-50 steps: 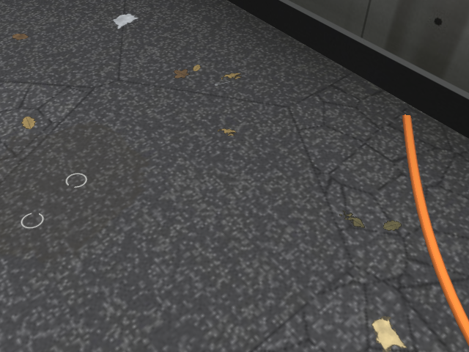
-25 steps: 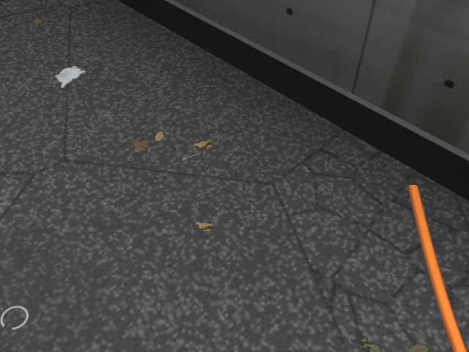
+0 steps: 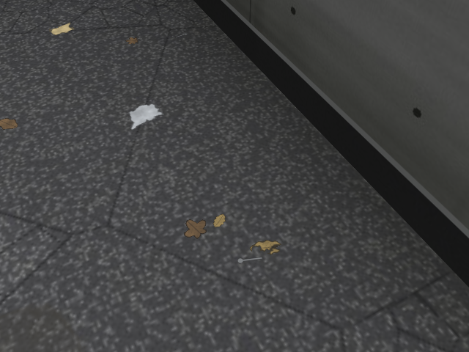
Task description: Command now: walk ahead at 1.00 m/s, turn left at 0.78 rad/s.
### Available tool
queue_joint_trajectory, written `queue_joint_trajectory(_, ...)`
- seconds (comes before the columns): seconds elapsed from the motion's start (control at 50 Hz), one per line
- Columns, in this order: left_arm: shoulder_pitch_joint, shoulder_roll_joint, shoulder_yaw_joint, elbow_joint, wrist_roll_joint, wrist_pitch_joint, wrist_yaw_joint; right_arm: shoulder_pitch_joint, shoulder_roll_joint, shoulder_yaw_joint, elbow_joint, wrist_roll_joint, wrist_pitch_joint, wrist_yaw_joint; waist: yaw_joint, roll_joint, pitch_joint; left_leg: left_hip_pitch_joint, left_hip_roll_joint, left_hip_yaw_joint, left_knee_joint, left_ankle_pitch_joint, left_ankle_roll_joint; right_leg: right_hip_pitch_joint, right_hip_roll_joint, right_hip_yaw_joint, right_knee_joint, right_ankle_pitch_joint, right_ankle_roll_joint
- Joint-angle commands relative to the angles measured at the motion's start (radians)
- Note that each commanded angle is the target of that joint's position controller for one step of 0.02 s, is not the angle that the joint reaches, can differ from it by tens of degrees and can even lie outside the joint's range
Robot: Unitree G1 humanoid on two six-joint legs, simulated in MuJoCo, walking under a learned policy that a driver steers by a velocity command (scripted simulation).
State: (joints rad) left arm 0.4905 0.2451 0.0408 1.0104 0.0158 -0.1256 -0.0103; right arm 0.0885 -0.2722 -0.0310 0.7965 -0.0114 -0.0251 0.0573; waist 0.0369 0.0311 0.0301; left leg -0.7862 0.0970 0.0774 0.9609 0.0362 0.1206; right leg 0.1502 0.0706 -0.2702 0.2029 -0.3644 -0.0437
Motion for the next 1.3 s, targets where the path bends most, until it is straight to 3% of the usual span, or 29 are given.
queue_joint_trajectory(0.02, -0.055, 0.110, 0.005, -0.072, -0.005, -0.017, 0.028, -0.093, -0.010, 0.018, -0.083, -0.005, -0.016, 0.018, -0.053, -0.064, 0.117, 0.191, -0.095, 0.139, -0.205, 0.095, 0.032, -0.181, -0.219, -0.034, -0.061, 1.103, 0.070)
queue_joint_trajectory(0.06, -0.061, 0.185, 0.017, -0.098, -0.007, -0.004, 0.057, -0.007, -0.039, 0.011, -0.065, -0.009, -0.014, 0.019, -0.113, -0.127, 0.049, 0.308, -0.154, 0.165, -0.244, 0.052, 0.060, -0.105, -0.271, -0.044, 0.114, 1.478, 0.083)
queue_joint_trajectory(0.1, -0.138, 0.229, 0.036, -0.131, 0.005, 0.029, 0.074, 0.279, -0.132, -0.028, 0.017, -0.012, -0.010, 0.004, -0.266, -0.150, -0.095, 0.627, -0.210, 0.133, -0.250, -0.022, 0.100, -0.140, -0.303, -0.009, 0.457, 1.543, 0.065)
queue_joint_trajectory(0.12, -0.215, 0.239, 0.043, -0.160, 0.019, 0.047, 0.070, 0.520, -0.182, -0.060, 0.092, -0.006, -0.008, -0.014, -0.370, -0.128, -0.185, 0.858, -0.194, 0.042, -0.285, -0.076, 0.147, -0.249, -0.301, 0.023, 0.788, 1.404, 0.047)
queue_joint_trajectory(0.14, -0.297, 0.218, 0.052, -0.174, 0.010, 0.053, 0.048, 0.527, -0.209, -0.094, 0.095, 0.035, 0.003, -0.038, -0.385, 0.064, -0.156, 0.984, -0.136, -0.093, -0.422, -0.113, 0.190, -0.456, -0.091, 0.029, 1.242, 0.499, 0.046)
queue_joint_trajectory(0.16, -0.207, 0.080, 0.010, -0.266, 0.026, 0.028, 0.031, 0.392, -0.303, -0.104, 0.074, 0.005, 0.011, -0.042, -0.148, 0.221, -0.128, 1.103, 0.007, -0.425, -0.318, 0.170, 0.296, -0.844, -0.012, 0.138, 1.532, -0.146, 0.078)
queue_joint_trajectory(0.18, -0.204, 0.078, -0.006, -0.345, -0.003, 0.006, 0.028, 0.384, -0.338, -0.117, 0.036, -0.018, 0.017, -0.048, -0.163, 0.143, -0.334, 1.267, 0.156, -0.811, -0.548, -0.264, 0.466, -1.028, -0.022, 0.352, 1.598, -0.150, 0.084)
queue_joint_trajectory(0.2, -0.262, 0.118, -0.011, -0.341, 0.011, -0.016, 0.023, 0.350, -0.234, -0.102, 0.031, -0.020, 0.015, -0.062, -0.143, -0.063, -0.165, 1.089, 0.168, -0.891, -0.735, -0.493, 0.391, -1.076, -0.085, 0.377, 1.438, -0.072, 0.058)
queue_joint_trajectory(0.22, -0.303, 0.128, -0.005, -0.343, 0.018, -0.014, 0.017, 0.303, -0.168, -0.083, 0.048, -0.016, 0.011, -0.064, -0.078, -0.155, -0.024, 0.882, 0.116, -0.781, -0.770, -0.497, 0.312, -1.013, -0.132, 0.370, 1.303, -0.021, 0.056)
queue_joint_trajectory(0.28, -0.285, 0.106, -0.020, -0.340, 0.064, 0.050, 0.013, 0.242, -0.139, -0.062, 0.026, 0.003, -0.039, -0.070, 0.021, -0.162, 0.064, 0.510, -0.002, -0.589, -0.778, -0.301, 0.270, -0.821, -0.199, 0.357, 1.097, -0.026, 0.109)
queue_joint_trajectory(0.38, -0.528, 0.062, -0.049, -0.452, 0.024, 0.063, -0.009, 0.281, -0.187, -0.084, 0.009, 0.008, -0.068, -0.050, -0.070, -0.054, 0.073, 0.376, -0.136, -0.432, -0.795, -0.054, 0.186, -0.632, -0.180, 0.274, 0.571, 0.356, 0.122)
queue_joint_trajectory(0.48, -0.536, 0.124, -0.031, -0.478, 0.008, 0.051, 0.002, 0.323, -0.218, -0.104, -0.001, 0.011, -0.058, -0.047, -0.105, 0.019, -0.017, 0.627, -0.096, -0.484, -0.634, 0.228, 0.097, -0.492, -0.091, 0.289, 0.315, 0.399, 0.078)
queue_joint_trajectory(0.5, -0.451, 0.167, -0.012, -0.455, 0.007, 0.047, 0.012, 0.310, -0.241, -0.108, -0.007, 0.005, -0.058, -0.049, -0.062, 0.020, -0.079, 0.667, -0.096, -0.487, -0.517, 0.362, 0.073, -0.394, -0.064, 0.291, 0.314, 0.320, 0.067)
queue_joint_trajectory(0.54, -0.054, 0.265, 0.036, -0.369, 0.016, 0.036, 0.044, 0.211, -0.244, -0.105, -0.035, -0.002, -0.070, -0.041, 0.166, -0.007, -0.284, 0.495, -0.157, -0.424, -0.037, 0.318, 0.027, 0.053, -0.141, 0.337, 0.365, 0.125, 0.037)
queue_joint_trajectory(0.56, 0.109, 0.339, 0.057, -0.340, 0.058, 0.033, 0.058, 0.201, -0.070, -0.059, -0.085, 0.009, -0.081, -0.047, 0.181, -0.248, -0.398, 0.240, -0.244, -0.327, 0.314, -0.399, 0.021, 0.289, -0.427, 0.674, 0.288, -0.266, 0.008)
queue_joint_trajectory(0.58, -0.031, 0.383, 0.071, -0.353, 0.058, 0.040, 0.043, 0.314, -0.052, -0.033, -0.143, 0.044, -0.075, -0.047, 0.029, -0.512, -0.462, 0.036, -0.245, -0.243, 0.476, -0.539, 0.010, 0.292, -0.581, 1.224, 0.042, -0.438, -0.078)
queue_joint_trajectory(0.6, -0.172, 0.246, 0.053, -0.389, 0.050, 0.049, 0.036, 0.235, -0.126, -0.038, -0.100, 0.011, -0.050, -0.058, 0.031, -0.269, -0.270, -0.029, -0.145, -0.209, 0.510, -0.413, 0.012, 0.127, -0.517, 1.096, 0.030, -0.558, -0.081)
queue_joint_trajectory(0.64, -0.206, 0.150, 0.029, -0.358, 0.045, 0.057, 0.029, 0.143, -0.136, -0.043, -0.107, -0.018, -0.028, -0.029, 0.020, -0.072, -0.103, 0.008, -0.071, -0.165, 0.421, -0.319, -0.008, -0.096, -0.422, 0.734, 0.049, -0.203, -0.056)
queue_joint_trajectory(0.72, -0.111, 0.093, 0.013, -0.242, 0.010, 0.022, 0.008, 0.038, -0.050, -0.012, -0.198, -0.027, 0.018, 0.015, -0.026, -0.122, -0.003, -0.037, 0.002, -0.153, 0.381, -0.271, -0.019, -0.218, -0.369, 0.408, -0.003, 0.155, -0.013)
queue_joint_trajectory(0.86, -0.087, 0.149, 0.019, -0.179, 0.012, -0.007, 0.014, -0.175, -0.053, 0.015, -0.287, -0.028, 0.021, 0.052, -0.038, -0.056, 0.138, 0.113, -0.044, 0.018, -0.105, -0.031, 0.021, -0.286, -0.284, 0.031, -0.145, 0.553, 0.014)
queue_joint_trajectory(0.92, -0.022, 0.230, 0.027, -0.157, 0.011, 0.010, 0.027, -0.133, -0.068, 0.012, -0.244, -0.032, 0.007, 0.038, -0.070, -0.113, 0.074, 0.290, -0.168, 0.096, -0.208, -0.111, 0.075, -0.136, -0.322, 0.003, -0.017, 1.247, 0.004)
queue_joint_trajectory(0.96, -0.052, 0.296, 0.037, -0.165, 0.015, 0.040, 0.037, 0.120, -0.128, -0.015, -0.157, -0.034, -0.003, 0.011, -0.204, -0.171, -0.078, 0.557, -0.230, 0.066, -0.245, -0.243, 0.112, -0.104, -0.361, 0.012, 0.339, 1.494, -0.023)
queue_joint_trajectory(0.98, -0.092, 0.297, 0.035, -0.181, 0.012, 0.052, 0.039, 0.325, -0.168, -0.039, -0.082, -0.038, -0.007, -0.005, -0.300, -0.154, -0.169, 0.812, -0.231, 0.019, -0.369, -0.219, 0.138, -0.204, -0.341, 0.007, 0.625, 1.385, -0.030)
queue_joint_trajectory(1.0, -0.058, 0.223, 0.024, -0.194, 0.027, 0.053, 0.029, 0.360, -0.240, -0.070, -0.047, -0.042, 0.000, -0.028, -0.244, -0.035, -0.227, 1.056, -0.090, -0.176, -0.340, -0.352, 0.143, -0.460, -0.256, 0.039, 0.986, 0.578, -0.018)
queue_joint_trajectory(1.02, 0.028, 0.132, 0.004, -0.276, -0.004, 0.046, 0.008, 0.285, -0.339, -0.090, -0.085, -0.037, 0.009, -0.040, -0.105, 0.212, -0.362, 1.290, 0.208, -0.765, -0.490, -0.409, 0.281, -0.838, -0.094, 0.133, 1.370, -0.141, 0.030)
queue_joint_trajectory(1.04, -0.149, 0.201, 0.014, -0.324, -0.003, 0.028, 0.012, 0.347, -0.309, -0.092, -0.084, -0.025, 0.011, -0.050, -0.186, 0.017, -0.374, 1.258, 0.188, -0.837, -0.627, -0.395, 0.262, -0.940, -0.104, 0.305, 1.403, -0.032, 0.011)
queue_joint_trajectory(1.08, -0.186, 0.154, -0.004, -0.315, -0.010, 0.020, 0.011, 0.282, -0.226, -0.077, -0.027, -0.024, -0.016, -0.065, -0.098, -0.098, -0.080, 0.940, 0.148, -0.608, -0.690, -0.244, 0.206, -0.949, -0.191, 0.304, 1.236, 0.039, 0.004)
queue_joint_trajectory(1.14, -0.137, 0.107, -0.013, -0.276, 0.030, 0.074, -0.012, 0.216, -0.106, -0.035, -0.005, -0.009, -0.056, -0.069, 0.008, -0.087, -0.004, 0.646, 0.028, -0.402, -0.770, -0.211, 0.153, -0.774, -0.246, 0.322, 1.055, 0.023, 0.026)
queue_joint_trajectory(1.3, -0.476, 0.080, -0.034, -0.396, 0.004, 0.065, -0.054, 0.324, -0.170, -0.048, 0.054, 0.028, -0.114, -0.041, -0.067, -0.021, 0.120, 0.583, -0.003, -0.194, -0.999, 0.142, 0.111, -0.605, -0.180, 0.200, 0.415, 0.593, -0.008)
